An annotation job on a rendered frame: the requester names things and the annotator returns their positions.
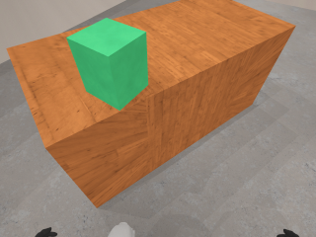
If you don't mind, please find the left robot thigh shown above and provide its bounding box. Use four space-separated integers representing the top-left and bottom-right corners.
108 224 135 237

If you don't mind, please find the left robot hand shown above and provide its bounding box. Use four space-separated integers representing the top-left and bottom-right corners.
35 227 57 237

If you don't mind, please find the pedestal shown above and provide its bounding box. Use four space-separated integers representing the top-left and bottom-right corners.
6 0 296 208

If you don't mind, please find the carton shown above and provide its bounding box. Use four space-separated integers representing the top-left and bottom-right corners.
66 18 148 111

